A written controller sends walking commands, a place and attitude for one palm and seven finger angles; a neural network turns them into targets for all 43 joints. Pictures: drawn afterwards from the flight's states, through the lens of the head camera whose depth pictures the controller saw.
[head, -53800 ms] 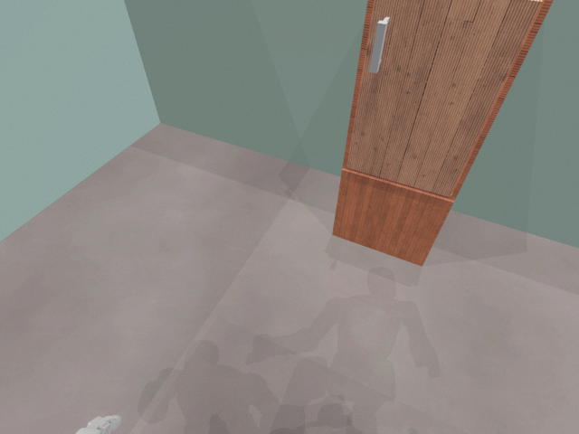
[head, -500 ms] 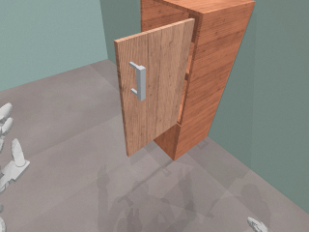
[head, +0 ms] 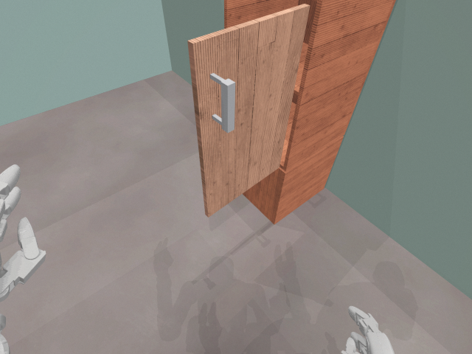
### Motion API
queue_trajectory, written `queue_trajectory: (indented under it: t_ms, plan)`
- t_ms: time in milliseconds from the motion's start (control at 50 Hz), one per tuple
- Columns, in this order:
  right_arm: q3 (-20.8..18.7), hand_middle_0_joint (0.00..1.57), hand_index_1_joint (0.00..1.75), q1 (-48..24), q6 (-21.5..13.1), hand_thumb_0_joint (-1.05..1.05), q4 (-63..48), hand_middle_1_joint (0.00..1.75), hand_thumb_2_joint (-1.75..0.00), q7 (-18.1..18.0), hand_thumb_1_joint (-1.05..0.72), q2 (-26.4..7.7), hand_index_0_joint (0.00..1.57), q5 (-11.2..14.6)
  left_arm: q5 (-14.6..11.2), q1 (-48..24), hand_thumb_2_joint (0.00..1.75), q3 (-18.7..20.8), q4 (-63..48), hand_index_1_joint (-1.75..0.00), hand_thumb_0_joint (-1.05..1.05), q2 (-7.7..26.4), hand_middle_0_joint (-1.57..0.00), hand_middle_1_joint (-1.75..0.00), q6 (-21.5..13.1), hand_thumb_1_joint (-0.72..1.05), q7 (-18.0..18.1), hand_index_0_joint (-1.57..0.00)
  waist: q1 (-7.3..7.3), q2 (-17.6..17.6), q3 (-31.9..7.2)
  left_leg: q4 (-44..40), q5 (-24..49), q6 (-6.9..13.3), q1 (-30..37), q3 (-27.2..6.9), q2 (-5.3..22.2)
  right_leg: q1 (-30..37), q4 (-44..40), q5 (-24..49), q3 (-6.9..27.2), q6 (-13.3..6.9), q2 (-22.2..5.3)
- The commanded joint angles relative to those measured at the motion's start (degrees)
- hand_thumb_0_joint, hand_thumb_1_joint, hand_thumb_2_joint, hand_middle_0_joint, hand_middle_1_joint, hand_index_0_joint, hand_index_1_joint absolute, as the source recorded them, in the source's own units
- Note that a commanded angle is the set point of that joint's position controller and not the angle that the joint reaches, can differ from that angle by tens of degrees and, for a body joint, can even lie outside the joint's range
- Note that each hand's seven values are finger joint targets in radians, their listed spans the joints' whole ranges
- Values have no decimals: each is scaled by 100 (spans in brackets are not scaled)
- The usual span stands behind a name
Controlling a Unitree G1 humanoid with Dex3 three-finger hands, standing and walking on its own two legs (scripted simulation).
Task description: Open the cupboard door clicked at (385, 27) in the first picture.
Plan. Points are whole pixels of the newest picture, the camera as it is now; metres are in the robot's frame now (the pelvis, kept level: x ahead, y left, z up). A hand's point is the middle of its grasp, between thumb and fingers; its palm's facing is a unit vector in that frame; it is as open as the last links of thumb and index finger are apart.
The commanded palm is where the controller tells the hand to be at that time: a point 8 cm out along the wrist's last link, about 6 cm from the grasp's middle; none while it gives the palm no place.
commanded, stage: stop stepping back and stand still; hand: left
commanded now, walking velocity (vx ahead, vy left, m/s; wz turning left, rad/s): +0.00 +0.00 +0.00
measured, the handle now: (221, 103) +0.62 +0.08 +0.11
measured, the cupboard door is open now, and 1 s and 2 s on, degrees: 94 94 94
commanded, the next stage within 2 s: let the arm hang, fingers relaxed in 0.08 s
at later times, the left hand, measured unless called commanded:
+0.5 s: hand out of the picture +0.02 +0.17 -0.18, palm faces -0.02 -0.99 -0.17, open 7.3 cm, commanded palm none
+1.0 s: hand out of the picture -0.03 +0.16 -0.17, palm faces +0.06 -0.97 -0.24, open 7.4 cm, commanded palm none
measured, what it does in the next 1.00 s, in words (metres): stands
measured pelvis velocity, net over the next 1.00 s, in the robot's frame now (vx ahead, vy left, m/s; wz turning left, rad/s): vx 0.00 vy -0.02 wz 0.03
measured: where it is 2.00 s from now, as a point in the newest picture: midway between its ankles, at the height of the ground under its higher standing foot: outside the picture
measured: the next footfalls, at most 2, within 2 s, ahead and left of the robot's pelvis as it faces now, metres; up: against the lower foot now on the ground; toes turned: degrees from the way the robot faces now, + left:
none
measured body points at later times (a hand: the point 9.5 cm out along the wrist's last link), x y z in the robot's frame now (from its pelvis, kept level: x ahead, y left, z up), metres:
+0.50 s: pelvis -0.01 +0.00 -0.01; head +0.00 +0.01 +0.44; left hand +0.02 +0.22 -0.16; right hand +0.06 -0.27 -0.14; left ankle +0.07 +0.09 -0.74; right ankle -0.02 -0.11 -0.74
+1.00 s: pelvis +0.00 -0.02 +0.00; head -0.01 -0.04 +0.45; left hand -0.04 +0.22 -0.15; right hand -0.01 -0.22 -0.18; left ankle +0.07 +0.09 -0.74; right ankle -0.02 -0.11 -0.74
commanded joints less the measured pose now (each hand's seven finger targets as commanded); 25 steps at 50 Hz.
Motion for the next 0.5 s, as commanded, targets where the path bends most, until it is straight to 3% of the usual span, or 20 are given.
queue_trajectory:
  t_ms: [0,60,140,160,180,200,220,260,280,320,360,420,480]
  plan:
    - [-288,20,30,-644,-375,0,-981,30,-90,-56,-90,-712,20,-25,28,-226,90,722,-1474,-30,0,1189,-20,-30,-411,90,119,-20,-44,404,-344,-826,-1297,-124,474,-807,445,-424,-615,-393,469,18,-247]
    - [-309,20,30,-634,-332,0,-990,30,-90,-23,-90,-712,20,-19,-3,-16,90,774,-1394,-30,0,1175,-20,-30,-398,90,118,-20,-63,292,-315,-596,-997,-157,522,-701,368,-527,-773,-317,552,-23,-307]
    - [-332,20,30,-621,-297,0,-990,30,-90,-26,-90,-734,20,-12,-44,138,90,847,-1428,-30,0,1213,-20,-30,-423,90,114,-20,-76,406,-456,-527,-522,-188,661,-711,405,-496,-670,-30,479,-14,-300]
    - [-570,20,30,-801,-413,0,541,30,-90,496,-90,-1846,20,92,396,-432,90,-1479,3196,-30,0,179,-20,-30,492,90,-676,-20,-338,573,-71,406,1189,-4,-138,-1071,714,-1016,374,858,118,-123,-667]
    - [-611,20,30,-354,-32,0,538,30,-90,477,-90,-1487,20,120,345,-433,90,-1434,3312,-30,0,76,-20,-30,932,90,-771,-20,-228,362,-492,389,1871,-72,373,-872,749,-984,291,724,362,-88,-642]
    - [-604,20,30,-286,87,0,390,30,-90,461,-90,-1541,20,137,311,-467,90,-1440,3195,-30,0,110,-20,-30,1065,90,-793,-20,-232,468,-492,340,1769,-8,417,-969,861,-1091,500,149,238,-69,-525]
    - [-565,20,30,-371,150,0,431,30,-90,452,-90,-1552,20,72,320,-521,90,-1486,3416,-30,0,56,-20,-30,1059,90,-808,-20,-163,380,-639,171,1230,170,47,-1237,1022,-980,831,-349,221,-69,-432]
    - [-466,20,30,-520,312,0,441,30,-90,441,-90,-1592,20,-12,358,-713,90,-1525,4045,-30,0,230,-20,-30,1063,90,-825,-20,-81,-189,-568,-197,508,341,-292,-1578,1035,-643,1044,-556,291,-117,-314]
    - [-464,20,30,-565,362,0,502,30,-90,449,-90,-1605,20,-47,376,-842,90,-1547,4383,-30,0,315,-20,-30,1061,90,-830,-20,-42,-560,-541,-288,162,310,-319,-1574,1005,-601,932,-557,339,-162,-352]
    - [-460,20,30,-624,449,0,690,30,-90,463,-90,-1597,20,-77,386,-1112,90,-1585,5078,-30,0,425,-20,-30,1046,90,-833,-20,-17,-979,-499,-259,-246,229,-320,-1438,806,-525,502,-403,459,-233,-524]
    - [-411,20,30,-612,558,0,903,30,-90,477,-90,-1392,20,-73,355,-1312,90,-1703,5736,-30,0,404,-20,-30,1057,90,-816,-20,-81,-917,-374,-55,-470,86,-69,-1108,517,-772,34,-592,666,-338,-769]
    - [-330,20,30,-413,716,0,1269,30,-90,478,-90,-998,20,-86,291,-1510,90,-1877,6546,-30,0,272,-20,-30,1071,90,-778,-20,-229,-42,-192,330,-614,-76,550,-806,238,-1395,-370,-969,888,-528,-999]
    - [-299,20,30,-130,787,0,1611,30,-90,437,-90,-870,20,-73,257,-1377,90,-1959,7210,-30,0,133,-20,-30,1062,90,-753,-20,-245,492,-105,-30,-659,-61,594,-984,402,-1314,-364,-1040,715,-421,-783]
